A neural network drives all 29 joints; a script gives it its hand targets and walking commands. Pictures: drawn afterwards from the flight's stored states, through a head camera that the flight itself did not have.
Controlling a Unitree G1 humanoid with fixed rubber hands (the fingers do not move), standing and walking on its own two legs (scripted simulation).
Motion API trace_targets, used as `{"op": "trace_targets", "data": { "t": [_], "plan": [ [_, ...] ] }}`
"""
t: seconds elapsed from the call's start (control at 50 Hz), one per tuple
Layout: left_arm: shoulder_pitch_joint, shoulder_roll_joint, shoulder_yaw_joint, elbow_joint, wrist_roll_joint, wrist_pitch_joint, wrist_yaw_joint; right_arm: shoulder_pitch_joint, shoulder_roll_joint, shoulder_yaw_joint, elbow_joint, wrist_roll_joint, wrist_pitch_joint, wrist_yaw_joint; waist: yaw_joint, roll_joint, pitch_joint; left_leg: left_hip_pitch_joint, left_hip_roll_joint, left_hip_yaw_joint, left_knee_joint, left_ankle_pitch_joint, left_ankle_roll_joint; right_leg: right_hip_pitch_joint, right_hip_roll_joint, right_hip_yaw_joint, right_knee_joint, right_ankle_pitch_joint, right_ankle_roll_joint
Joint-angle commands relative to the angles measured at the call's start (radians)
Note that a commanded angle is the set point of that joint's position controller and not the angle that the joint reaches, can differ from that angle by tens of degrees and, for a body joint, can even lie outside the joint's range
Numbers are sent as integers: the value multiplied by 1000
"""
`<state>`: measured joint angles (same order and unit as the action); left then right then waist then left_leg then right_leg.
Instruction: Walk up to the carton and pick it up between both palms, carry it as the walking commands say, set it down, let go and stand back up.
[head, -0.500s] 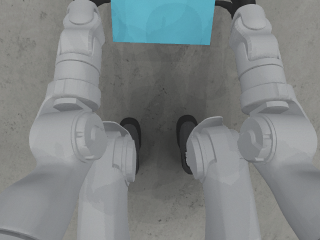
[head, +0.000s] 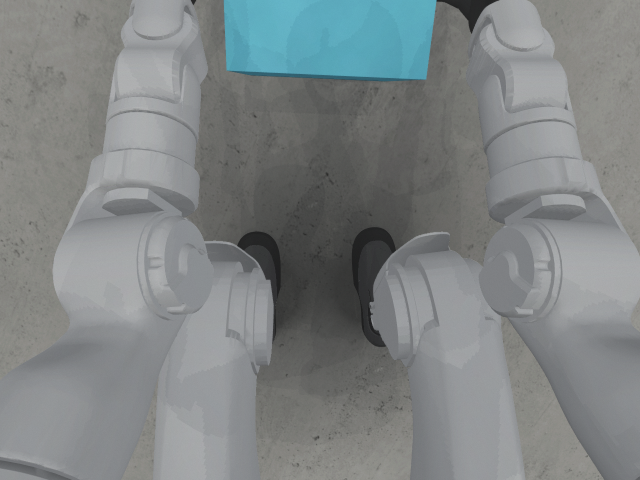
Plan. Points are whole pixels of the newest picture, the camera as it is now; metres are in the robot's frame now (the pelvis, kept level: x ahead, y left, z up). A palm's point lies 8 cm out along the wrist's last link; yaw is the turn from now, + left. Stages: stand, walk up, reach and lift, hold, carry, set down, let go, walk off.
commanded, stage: set down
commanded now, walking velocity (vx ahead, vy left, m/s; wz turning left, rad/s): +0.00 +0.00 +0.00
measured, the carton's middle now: (325, 0) +0.56 -0.01 -0.29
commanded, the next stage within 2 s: none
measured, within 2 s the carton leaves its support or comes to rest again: neither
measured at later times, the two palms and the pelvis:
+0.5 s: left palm out of the picture +0.54 +0.14 -0.19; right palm out of the picture +0.53 -0.15 -0.19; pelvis +0.01 +0.00 +0.00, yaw +0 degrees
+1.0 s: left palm (172, 19) +0.52 +0.14 -0.21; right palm (515, 7) +0.53 -0.18 -0.19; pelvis +0.00 +0.00 -0.01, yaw +0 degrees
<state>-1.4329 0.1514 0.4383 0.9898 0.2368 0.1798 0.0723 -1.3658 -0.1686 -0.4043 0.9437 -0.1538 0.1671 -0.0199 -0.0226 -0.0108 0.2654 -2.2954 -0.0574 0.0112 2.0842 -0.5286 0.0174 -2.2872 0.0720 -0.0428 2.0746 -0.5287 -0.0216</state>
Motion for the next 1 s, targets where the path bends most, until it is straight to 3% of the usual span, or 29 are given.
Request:
{"op": "trace_targets", "data": {
  "t": [0.0, 0.06, 0.14, 0.16, 0.22, 0.38, 0.4, 0.42, 0.48, 0.54, 0.56, 0.64, 0.66, 0.68, 0.76, 0.78, 0.8, 0.86, 0.92, 0.94, 0.98],
  "plan": [
    [-251, -671, -225, 146, -57, -11, -221, -477, 585, 250, 20, 106, -26, 203, 24, 83, -662, 393, -67, -65, -72, 149, 18, 301, 24, 82, -53, 161, 26],
    [-239, -656, -222, 161, -49, -9, -221, -436, 561, 234, 41, 89, -24, 200, 17, 104, -650, 397, -66, -59, -64, 161, 11, 287, 24, 86, -57, 165, 27],
    [-221, -640, -214, 172, -41, -11, -219, -437, 569, 236, 50, 88, -25, 197, 32, 78, -633, 386, -63, -67, -77, 147, 16, 308, 22, 86, -52, 163, 28],
    [-209, -634, -208, 170, -39, -13, -222, -417, 565, 238, 52, 86, -25, 197, 22, 72, -632, 377, -63, -63, -68, 160, 14, 313, 24, 87, -58, 174, 29],
    [-203, -623, -217, 183, -33, -13, -220, -398, 557, 220, 70, 83, -26, 199, 29, 109, -633, 387, -60, -63, -75, 154, 11, 294, 21, 84, -47, 173, 28],
    [-190, -591, -198, 178, -31, -22, -218, -383, 508, 209, 68, 61, -32, 188, 13, 96, -644, 403, -57, -66, -61, 175, 8, 299, 23, 85, -49, 177, 33],
    [-206, -579, -203, 156, -33, -27, -214, -396, 524, 216, 57, 69, -34, 188, 24, 87, -637, 387, -55, -69, -63, 175, 11, 296, 22, 90, -46, 188, 34],
    [-193, -569, -206, 171, -32, -25, -213, -382, 501, 208, 67, 66, -36, 183, 11, 94, -636, 395, -49, -65, -62, 171, 6, 315, 20, 88, -47, 187, 34],
    [-186, -508, -188, 173, -27, -33, -201, -348, 454, 182, 85, 61, -43, 173, 18, 108, -647, 403, -48, -60, -57, 180, 0, 303, 21, 90, -51, 188, 36],
    [-157, -449, -181, 191, -29, -41, -181, -340, 377, 169, 81, 54, -54, 152, 11, 96, -646, 411, -46, -67, -62, 177, -2, 302, 16, 81, -47, 179, 44],
    [-145, -418, -174, 193, -34, -45, -176, -347, 354, 175, 71, 62, -58, 146, 22, 73, -658, 423, -44, -75, -59, 177, 2, 319, 13, 79, -37, 182, 48],
    [-182, -231, -180, 165, -67, -68, -133, -307, 167, 130, 99, 65, -80, 93, -8, 73, -684, 445, -32, -64, -48, 176, -16, 338, 9, 76, -38, 193, 53],
    [-179, -190, -171, 183, -65, -74, -121, -300, 123, 124, 105, 74, -87, 81, 2, 94, -706, 455, -30, -59, -48, 192, -22, 356, 9, 81, -35, 213, 53],
    [-159, -141, -164, 195, -69, -81, -108, -284, 96, 120, 112, 82, -94, 69, 5, 77, -707, 469, -31, -63, -52, 197, -17, 348, 6, 69, -33, 212, 60],
    [-139, 141, -165, 164, -147, -117, -23, -222, -201, 104, 140, 134, -128, -25, -17, 75, -773, 497, -23, -59, -35, 208, -33, 414, -6, 79, -32, 231, 58],
    [-141, 197, -168, 176, -159, -127, -6, -204, -220, 115, 152, 166, -132, -37, 6, 92, -763, 501, -20, -50, -37, 212, -36, 405, -5, 77, -33, 230, 61],
    [-138, 210, -188, 170, -192, -130, 1, -203, -253, 113, 163, 175, -138, -52, -16, 79, -768, 499, -17, -56, -34, 216, -37, 420, -9, 80, -36, 235, 60],
    [-168, 241, -220, 154, -246, -154, 25, -284, -267, 154, 78, 257, -167, -68, 1, 75, -804, 490, -5, -62, -14, 247, -26, 408, -16, 89, -27, 276, 57],
    [-199, 255, -258, 144, -292, -164, 32, -277, -265, 180, 137, 301, -177, -65, -6, 51, -820, 496, 7, -81, -6, 284, -18, 395, -24, 89, -5, 302, 57],
    [-229, 289, -255, 124, -290, -171, 36, -279, -251, 192, 160, 314, -173, -63, 13, 62, -807, 471, 11, -70, -6, 270, -19, 386, -27, 100, -13, 297, 57],
    [-240, 320, -258, 126, -294, -177, 40, -259, -253, 194, 225, 323, -167, -59, 15, 44, -793, 462, 19, -75, -12, 257, -16, 377, -32, 101, -10, 283, 57]
  ]
}}
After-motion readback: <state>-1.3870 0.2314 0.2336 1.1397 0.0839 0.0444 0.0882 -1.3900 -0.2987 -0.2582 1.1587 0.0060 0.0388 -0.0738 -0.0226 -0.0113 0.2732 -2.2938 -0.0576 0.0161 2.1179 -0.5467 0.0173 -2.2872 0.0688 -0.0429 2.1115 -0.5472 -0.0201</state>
